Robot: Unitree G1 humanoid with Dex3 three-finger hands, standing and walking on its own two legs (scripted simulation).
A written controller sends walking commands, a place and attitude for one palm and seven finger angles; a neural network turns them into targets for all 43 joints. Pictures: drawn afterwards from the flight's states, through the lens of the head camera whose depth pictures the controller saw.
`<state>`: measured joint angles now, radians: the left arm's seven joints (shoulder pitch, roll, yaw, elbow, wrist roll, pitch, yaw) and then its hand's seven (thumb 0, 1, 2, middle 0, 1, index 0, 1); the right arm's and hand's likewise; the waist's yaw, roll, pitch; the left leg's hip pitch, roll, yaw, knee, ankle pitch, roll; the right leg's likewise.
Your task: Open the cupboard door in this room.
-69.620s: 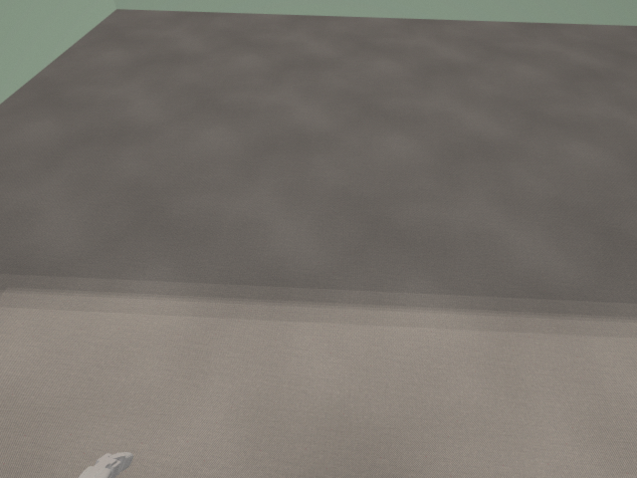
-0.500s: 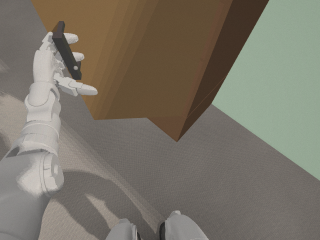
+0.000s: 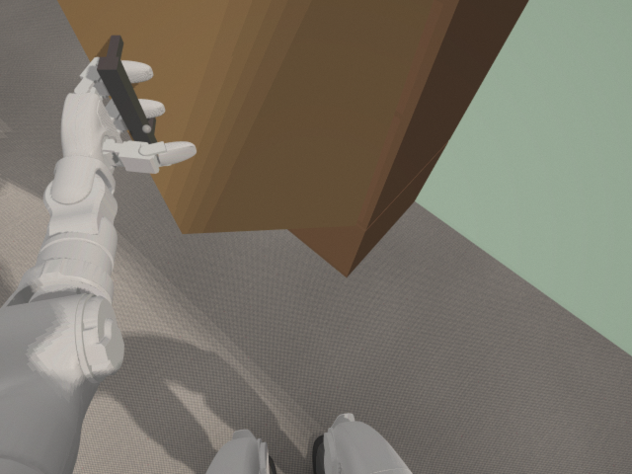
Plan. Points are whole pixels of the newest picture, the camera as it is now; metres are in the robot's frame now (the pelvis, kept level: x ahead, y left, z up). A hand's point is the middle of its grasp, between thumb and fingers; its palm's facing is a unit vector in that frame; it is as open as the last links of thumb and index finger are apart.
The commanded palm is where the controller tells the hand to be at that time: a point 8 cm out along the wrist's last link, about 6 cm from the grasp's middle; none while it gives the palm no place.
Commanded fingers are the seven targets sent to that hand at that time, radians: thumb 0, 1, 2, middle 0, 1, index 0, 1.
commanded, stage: close the thumb around the handle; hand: left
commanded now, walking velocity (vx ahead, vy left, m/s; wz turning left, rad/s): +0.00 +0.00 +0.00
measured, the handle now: (133, 99) +0.57 +0.18 +0.08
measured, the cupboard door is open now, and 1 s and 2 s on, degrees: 46 61 85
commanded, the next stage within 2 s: pull the door open along its arc in 0.42 s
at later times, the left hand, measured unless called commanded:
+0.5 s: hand (147, 126) +0.52 +0.16 +0.08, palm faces -0.01 -1.00 -0.02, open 5.5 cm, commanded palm +0.50 +0.20 +0.08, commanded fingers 0.00 0.90 0.90 -0.40 -1.35 -0.40 -1.35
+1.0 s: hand (159, 195) +0.42 +0.14 +0.08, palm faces -0.04 -1.00 +0.02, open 5.9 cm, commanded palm +0.37 +0.19 +0.08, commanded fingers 0.00 0.90 0.90 -0.40 -1.35 -0.40 -1.35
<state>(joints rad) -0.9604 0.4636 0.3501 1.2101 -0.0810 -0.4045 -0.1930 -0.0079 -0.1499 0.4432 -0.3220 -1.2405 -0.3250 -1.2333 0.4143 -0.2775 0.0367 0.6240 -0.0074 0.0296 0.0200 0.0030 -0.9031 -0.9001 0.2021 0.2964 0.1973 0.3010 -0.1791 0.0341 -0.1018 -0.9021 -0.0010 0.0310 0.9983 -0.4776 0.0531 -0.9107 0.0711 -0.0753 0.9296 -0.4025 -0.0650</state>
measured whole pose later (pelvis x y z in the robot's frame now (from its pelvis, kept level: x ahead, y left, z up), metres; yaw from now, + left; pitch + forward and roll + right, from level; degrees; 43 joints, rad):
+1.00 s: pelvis +0.02 +0.01 +0.02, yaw -2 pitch +17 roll -1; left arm -0.36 0.21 0.19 0.58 -0.19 -0.35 -0.12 0.01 0.73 0.73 -0.36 -1.34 -0.35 -1.34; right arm 0.39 -0.26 0.00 0.54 0.02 0.06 0.06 0.01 -0.90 -0.90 0.20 0.30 0.20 0.30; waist -0.08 0.04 -0.15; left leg -0.69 -0.01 0.08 0.86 -0.47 0.06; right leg -0.73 0.08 -0.02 0.83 -0.40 -0.05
